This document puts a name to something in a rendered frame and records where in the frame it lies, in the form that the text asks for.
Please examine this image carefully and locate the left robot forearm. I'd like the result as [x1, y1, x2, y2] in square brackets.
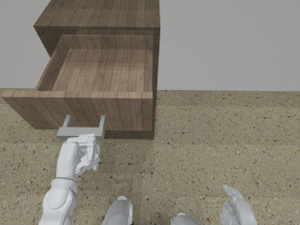
[38, 177, 79, 225]

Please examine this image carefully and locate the left robot thigh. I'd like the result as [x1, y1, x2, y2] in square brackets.
[101, 200, 133, 225]

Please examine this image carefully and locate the right robot hand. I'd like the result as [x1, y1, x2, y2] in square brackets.
[219, 185, 258, 225]

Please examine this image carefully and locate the cabinet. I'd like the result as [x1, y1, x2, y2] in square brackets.
[33, 0, 160, 140]

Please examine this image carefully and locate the robot thigh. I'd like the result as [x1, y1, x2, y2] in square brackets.
[170, 215, 200, 225]
[101, 200, 133, 225]

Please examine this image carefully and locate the drawer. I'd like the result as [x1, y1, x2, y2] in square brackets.
[1, 34, 153, 131]

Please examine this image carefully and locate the handle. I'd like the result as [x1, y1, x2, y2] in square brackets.
[56, 114, 106, 141]

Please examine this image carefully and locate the left robot hand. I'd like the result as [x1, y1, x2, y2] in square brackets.
[56, 133, 100, 181]

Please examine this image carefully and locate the right robot thigh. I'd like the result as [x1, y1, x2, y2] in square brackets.
[170, 215, 200, 225]

